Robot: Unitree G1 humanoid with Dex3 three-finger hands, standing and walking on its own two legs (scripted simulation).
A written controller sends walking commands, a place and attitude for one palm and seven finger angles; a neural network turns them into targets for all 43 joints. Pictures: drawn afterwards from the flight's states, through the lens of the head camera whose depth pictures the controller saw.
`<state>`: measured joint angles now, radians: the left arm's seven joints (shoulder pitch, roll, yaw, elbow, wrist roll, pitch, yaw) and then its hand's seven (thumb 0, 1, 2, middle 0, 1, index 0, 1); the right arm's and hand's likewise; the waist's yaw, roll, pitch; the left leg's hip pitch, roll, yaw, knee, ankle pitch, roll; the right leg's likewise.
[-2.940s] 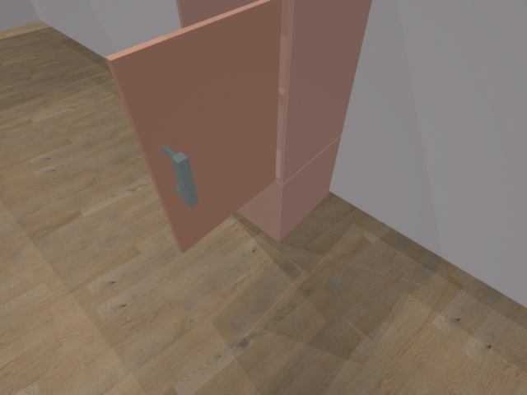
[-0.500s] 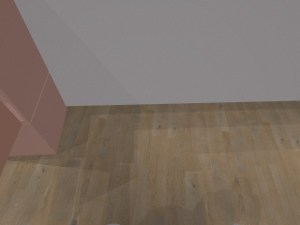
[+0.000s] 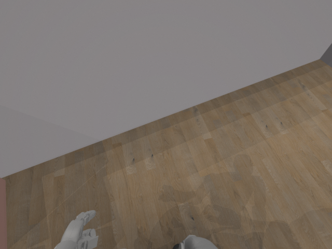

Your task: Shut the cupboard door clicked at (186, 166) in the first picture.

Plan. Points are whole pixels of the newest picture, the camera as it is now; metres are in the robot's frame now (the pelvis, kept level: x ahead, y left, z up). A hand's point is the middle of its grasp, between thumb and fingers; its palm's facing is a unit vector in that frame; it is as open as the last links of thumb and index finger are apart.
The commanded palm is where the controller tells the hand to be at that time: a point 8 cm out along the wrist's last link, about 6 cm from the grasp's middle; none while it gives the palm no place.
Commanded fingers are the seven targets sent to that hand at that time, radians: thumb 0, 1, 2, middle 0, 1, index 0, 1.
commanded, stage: walk to a spot facing it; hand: left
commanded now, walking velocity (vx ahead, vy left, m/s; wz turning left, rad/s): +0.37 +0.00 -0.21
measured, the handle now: out of the picture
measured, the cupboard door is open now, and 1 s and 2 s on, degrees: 89 89 89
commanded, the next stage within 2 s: turn to face it in 0.52 s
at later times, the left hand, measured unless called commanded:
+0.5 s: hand (95, 231) +0.18 +0.20 -0.17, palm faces -0.03 -0.99 -0.15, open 7.4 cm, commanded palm none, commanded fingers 0.00 0.90 0.90 -0.20 -0.30 -0.20 -0.30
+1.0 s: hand (132, 124) +0.53 +0.12 -0.15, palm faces -0.07 -0.99 -0.16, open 7.4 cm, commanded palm none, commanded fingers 0.00 0.90 0.90 -0.20 -0.30 -0.20 -0.30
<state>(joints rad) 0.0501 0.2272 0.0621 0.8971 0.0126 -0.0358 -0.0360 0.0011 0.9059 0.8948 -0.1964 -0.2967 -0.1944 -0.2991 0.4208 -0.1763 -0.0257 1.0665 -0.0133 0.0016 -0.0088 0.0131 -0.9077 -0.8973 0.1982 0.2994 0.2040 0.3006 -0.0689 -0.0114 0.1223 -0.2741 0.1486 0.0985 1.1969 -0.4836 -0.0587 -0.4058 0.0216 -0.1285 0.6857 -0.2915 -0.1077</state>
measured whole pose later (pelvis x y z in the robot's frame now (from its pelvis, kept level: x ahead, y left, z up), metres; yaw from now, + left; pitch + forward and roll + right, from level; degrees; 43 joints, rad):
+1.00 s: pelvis +0.39 -0.04 +0.02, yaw -1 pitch +1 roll +0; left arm 0.08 0.17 0.05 0.97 0.03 -0.02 0.02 0.00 0.90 0.89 -0.20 -0.30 -0.20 -0.30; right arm 0.34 -0.14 -0.04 1.07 -0.01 0.03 0.00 0.01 -0.91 -0.90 0.19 0.30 0.20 0.30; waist -0.07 -0.05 0.06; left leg -0.40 0.08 0.11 0.91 -0.49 -0.05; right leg -0.27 -0.13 -0.23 0.56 -0.28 0.01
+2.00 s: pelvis +0.45 -0.10 +0.02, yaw +35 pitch +0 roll -1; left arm 0.17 0.25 0.08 0.91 0.02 0.06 0.00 0.01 0.90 0.89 -0.20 -0.30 -0.20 -0.30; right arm 0.13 -0.21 -0.04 0.90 -0.02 0.04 0.00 0.01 -0.91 -0.90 0.20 0.30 0.21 0.30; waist 0.02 -0.03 0.10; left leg -0.27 0.00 -0.01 0.52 -0.25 0.02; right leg -0.48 -0.09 -0.03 1.06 -0.42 0.09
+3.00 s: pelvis +0.52 -0.15 +0.02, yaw +72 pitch +0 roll +1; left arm 0.19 0.21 0.04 0.88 0.02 0.02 0.02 0.00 0.90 0.89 -0.20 -0.30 -0.20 -0.30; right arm 0.15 -0.27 -0.09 0.92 -0.02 0.08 0.02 0.01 -0.91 -0.90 0.20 0.30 0.20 0.30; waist -0.03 0.03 0.10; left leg -0.51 -0.01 -0.02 1.09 -0.44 -0.05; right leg -0.23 -0.08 -0.12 0.54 -0.31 0.00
